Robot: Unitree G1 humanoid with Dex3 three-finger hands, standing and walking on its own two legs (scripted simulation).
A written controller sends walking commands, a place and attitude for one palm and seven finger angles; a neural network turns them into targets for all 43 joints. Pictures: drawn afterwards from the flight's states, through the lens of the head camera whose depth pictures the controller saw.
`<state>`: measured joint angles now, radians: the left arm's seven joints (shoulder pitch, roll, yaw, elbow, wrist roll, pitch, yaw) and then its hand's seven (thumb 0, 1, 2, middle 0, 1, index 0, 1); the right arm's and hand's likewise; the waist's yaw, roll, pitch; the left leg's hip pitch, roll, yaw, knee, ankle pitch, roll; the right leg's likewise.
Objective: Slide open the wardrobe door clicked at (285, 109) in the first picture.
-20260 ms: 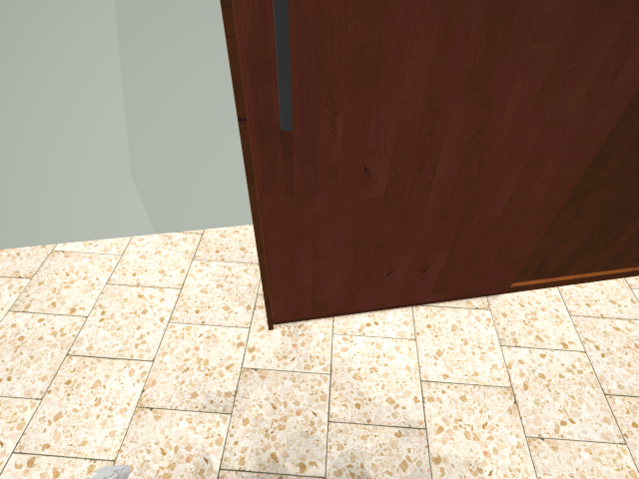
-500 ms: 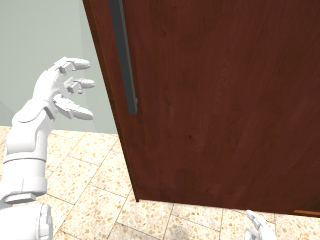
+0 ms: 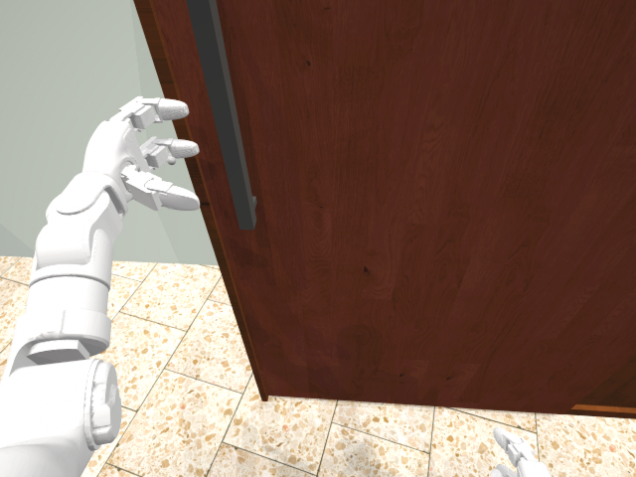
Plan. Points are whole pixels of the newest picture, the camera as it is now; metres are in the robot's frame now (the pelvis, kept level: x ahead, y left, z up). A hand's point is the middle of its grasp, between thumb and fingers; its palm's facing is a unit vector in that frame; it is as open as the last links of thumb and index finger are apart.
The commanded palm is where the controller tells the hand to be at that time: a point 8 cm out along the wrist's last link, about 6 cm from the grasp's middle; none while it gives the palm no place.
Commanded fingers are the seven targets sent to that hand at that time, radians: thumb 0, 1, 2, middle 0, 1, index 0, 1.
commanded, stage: move the hooked fingers beside the handle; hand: left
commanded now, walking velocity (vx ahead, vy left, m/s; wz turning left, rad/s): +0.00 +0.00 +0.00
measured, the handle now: (231, 119) +0.48 +0.13 +0.24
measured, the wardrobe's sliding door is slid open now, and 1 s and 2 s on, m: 0.00 0.00 0.00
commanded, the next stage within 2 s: none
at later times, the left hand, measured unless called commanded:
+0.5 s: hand (166, 166) +0.41 +0.20 +0.22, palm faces +0.00 -1.00 -0.04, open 14.0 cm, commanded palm +0.39 +0.24 +0.22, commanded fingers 0.00 -0.50 0.30 -0.30 -1.20 -0.30 -1.20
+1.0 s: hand (167, 153) +0.41 +0.19 +0.23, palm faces -0.02 -1.00 -0.02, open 14.0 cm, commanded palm +0.39 +0.24 +0.22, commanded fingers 0.00 -0.50 0.30 -0.30 -1.20 -0.30 -1.20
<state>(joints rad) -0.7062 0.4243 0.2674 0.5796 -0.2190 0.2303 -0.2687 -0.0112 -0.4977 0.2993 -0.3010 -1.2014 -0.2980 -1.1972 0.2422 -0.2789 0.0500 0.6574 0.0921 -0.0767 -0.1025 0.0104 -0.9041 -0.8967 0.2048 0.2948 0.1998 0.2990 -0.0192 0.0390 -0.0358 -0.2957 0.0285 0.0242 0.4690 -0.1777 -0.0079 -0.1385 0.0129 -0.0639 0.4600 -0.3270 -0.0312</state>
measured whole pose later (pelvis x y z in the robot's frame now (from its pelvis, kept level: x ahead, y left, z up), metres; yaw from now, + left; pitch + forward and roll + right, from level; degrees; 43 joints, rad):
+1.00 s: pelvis +0.00 +0.01 +0.00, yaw -1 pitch +0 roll +0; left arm -0.72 0.42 0.27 0.62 -0.21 0.20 -0.24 -0.01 -0.50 0.30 -0.30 -1.20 -0.30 -1.20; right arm 0.29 -0.27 0.05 0.66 0.09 -0.04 -0.10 0.01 -0.90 -0.90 0.21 0.29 0.20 0.30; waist -0.03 0.04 -0.05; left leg -0.28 0.03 0.04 0.46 -0.17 0.00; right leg -0.13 0.02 -0.05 0.45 -0.31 -0.03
